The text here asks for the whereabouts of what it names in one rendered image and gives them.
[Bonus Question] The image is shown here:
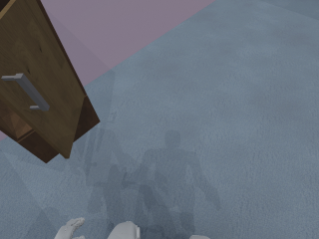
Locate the robot left thigh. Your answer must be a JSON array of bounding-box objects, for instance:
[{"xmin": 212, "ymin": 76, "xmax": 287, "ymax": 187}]
[{"xmin": 107, "ymin": 222, "xmax": 141, "ymax": 239}]

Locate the handle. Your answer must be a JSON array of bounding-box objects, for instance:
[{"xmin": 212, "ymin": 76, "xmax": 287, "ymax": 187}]
[{"xmin": 1, "ymin": 73, "xmax": 50, "ymax": 112}]

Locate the cupboard door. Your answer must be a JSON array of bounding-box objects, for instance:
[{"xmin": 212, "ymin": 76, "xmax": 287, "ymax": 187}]
[{"xmin": 0, "ymin": 0, "xmax": 85, "ymax": 159}]

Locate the robot left hand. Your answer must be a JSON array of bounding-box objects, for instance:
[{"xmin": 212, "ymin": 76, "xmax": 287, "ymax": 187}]
[{"xmin": 54, "ymin": 217, "xmax": 86, "ymax": 239}]

